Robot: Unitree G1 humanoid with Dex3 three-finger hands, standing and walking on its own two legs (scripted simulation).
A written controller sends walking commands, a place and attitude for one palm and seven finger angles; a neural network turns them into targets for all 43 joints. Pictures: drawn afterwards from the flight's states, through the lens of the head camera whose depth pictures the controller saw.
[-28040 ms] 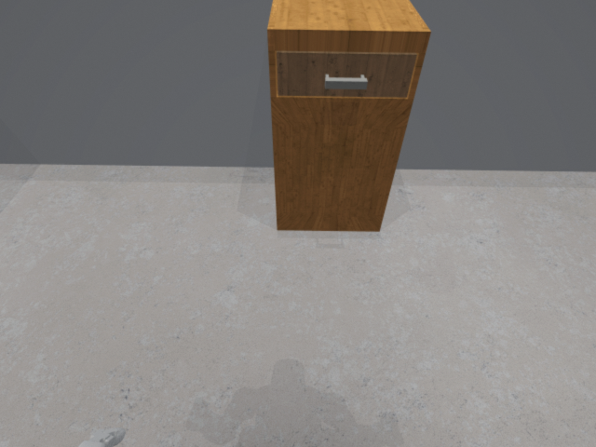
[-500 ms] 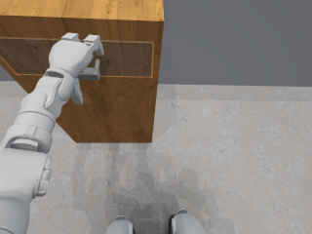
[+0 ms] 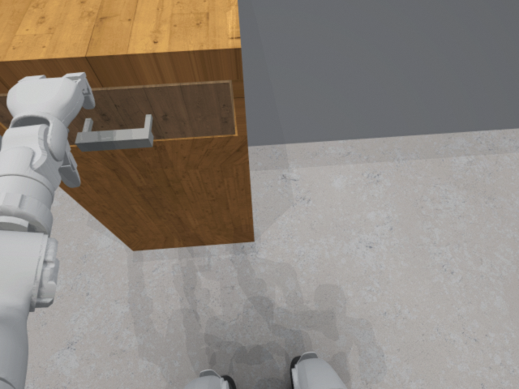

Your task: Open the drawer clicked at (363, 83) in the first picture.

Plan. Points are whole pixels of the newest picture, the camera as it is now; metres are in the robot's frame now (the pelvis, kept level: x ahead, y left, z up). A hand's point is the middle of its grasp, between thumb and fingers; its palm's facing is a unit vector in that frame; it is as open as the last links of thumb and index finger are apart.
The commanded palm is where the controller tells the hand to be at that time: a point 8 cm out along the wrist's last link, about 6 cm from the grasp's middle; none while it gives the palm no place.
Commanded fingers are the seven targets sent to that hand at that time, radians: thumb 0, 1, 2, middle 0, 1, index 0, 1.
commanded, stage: lower the fingers behind the handle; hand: left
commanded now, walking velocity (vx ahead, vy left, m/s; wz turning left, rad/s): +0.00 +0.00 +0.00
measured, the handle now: (117, 130) +0.57 +0.22 +0.00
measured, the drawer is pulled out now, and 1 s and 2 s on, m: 0.00 0.00 0.00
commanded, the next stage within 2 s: lift the fingers back up to retry in 1.42 s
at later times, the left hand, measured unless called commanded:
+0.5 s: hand (96, 143) +0.53 +0.24 +0.02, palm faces -0.04 +0.05 -1.00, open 13.5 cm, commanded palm +0.51 +0.23 +0.06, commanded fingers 0.00 -0.50 0.30 -0.30 -1.20 -0.30 -1.20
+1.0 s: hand (102, 147) +0.53 +0.23 +0.01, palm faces +0.05 +0.00 -1.00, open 13.8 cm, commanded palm +0.51 +0.24 +0.03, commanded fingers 0.00 -0.50 0.30 -0.30 -1.20 -0.30 -1.20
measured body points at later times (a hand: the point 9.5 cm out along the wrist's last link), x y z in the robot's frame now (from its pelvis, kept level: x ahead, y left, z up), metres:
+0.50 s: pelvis +0.01 +0.01 -0.02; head +0.13 +0.01 +0.42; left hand +0.52 +0.23 +0.08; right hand +0.02 -0.26 -0.15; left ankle +0.00 +0.11 -0.71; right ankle +0.04 -0.14 -0.71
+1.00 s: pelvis +0.00 +0.00 -0.04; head +0.14 +0.01 +0.39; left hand +0.52 +0.23 +0.06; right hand +0.00 -0.29 -0.16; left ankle +0.00 +0.11 -0.71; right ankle +0.04 -0.14 -0.71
